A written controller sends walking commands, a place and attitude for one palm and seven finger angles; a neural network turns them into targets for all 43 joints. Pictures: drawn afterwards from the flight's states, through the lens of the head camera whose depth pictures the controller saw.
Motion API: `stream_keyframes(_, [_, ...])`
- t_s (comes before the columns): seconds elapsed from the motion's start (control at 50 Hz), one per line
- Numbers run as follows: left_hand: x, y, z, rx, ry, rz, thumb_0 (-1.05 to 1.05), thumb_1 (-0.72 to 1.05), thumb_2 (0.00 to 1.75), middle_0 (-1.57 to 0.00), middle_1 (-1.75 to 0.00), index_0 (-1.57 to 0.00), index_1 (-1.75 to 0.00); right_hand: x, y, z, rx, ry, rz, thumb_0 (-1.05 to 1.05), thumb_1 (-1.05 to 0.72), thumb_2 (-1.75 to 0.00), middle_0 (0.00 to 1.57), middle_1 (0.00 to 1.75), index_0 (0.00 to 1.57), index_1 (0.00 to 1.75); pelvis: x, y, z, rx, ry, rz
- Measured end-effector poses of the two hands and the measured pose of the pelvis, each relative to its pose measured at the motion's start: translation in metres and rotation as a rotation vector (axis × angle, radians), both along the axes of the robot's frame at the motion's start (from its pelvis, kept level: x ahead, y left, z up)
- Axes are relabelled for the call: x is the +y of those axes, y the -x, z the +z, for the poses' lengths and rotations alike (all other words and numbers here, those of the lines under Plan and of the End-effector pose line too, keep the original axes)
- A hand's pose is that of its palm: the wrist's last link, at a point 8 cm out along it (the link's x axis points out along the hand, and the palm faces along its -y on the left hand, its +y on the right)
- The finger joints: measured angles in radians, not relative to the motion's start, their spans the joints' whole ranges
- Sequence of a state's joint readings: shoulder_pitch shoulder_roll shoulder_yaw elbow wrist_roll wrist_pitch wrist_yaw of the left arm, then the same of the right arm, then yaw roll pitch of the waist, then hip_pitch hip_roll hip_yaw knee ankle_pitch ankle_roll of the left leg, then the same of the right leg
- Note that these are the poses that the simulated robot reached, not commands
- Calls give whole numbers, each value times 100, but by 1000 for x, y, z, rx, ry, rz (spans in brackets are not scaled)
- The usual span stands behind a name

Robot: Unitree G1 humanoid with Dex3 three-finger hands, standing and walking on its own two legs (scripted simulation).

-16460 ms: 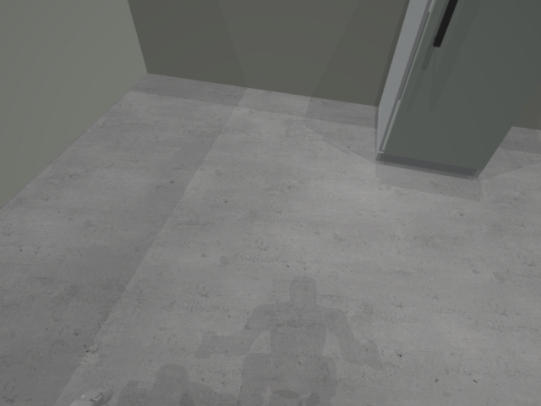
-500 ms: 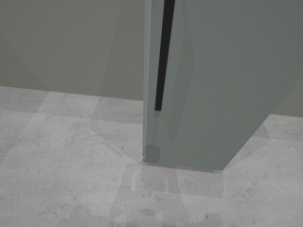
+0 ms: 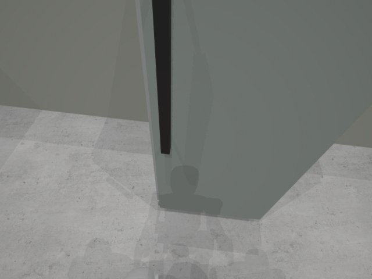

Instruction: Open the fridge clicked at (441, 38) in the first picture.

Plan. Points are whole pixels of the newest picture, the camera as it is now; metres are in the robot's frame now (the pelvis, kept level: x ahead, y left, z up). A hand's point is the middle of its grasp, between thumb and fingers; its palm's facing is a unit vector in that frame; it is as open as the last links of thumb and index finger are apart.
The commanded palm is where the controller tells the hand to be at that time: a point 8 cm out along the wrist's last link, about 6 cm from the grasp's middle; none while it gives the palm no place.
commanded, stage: shuffle to correct the standing spot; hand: left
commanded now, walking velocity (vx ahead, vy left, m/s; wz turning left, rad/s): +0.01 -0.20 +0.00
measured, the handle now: (165, 74) +0.47 +0.08 +0.18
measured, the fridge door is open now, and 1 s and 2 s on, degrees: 0 0 0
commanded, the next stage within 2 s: come to a stop and stand still in 0.62 s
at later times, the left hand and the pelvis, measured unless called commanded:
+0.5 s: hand out of the picture +0.09 +0.12 -0.18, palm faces +0.00 -0.96 -0.28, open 7.3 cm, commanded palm none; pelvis +0.05 -0.10 -0.01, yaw -1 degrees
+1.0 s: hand out of the picture +0.03 +0.06 -0.18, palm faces +0.03 -0.99 -0.17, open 7.3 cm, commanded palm none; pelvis +0.00 -0.11 +0.00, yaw -1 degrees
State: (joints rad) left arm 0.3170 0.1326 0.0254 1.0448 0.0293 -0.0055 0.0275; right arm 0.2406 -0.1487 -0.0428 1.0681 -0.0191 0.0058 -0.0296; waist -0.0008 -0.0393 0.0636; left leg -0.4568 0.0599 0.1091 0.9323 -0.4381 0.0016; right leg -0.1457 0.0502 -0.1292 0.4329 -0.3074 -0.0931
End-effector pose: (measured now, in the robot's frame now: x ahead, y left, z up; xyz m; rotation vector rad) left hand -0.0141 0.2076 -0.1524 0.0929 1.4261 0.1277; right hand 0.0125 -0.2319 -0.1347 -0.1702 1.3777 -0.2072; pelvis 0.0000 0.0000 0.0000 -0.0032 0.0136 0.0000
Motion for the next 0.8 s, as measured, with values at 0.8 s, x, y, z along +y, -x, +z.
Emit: stream_keyframes(0.8, [-96, -88, -15, -157, -18, 8, 0, 92, 90, -20, -30, -20, -29, -113, -72, 2, -122, 25, 46, 0, -91, -90, 19, 30, 20, 30, -114, -19, -12, -34, 5, -1])
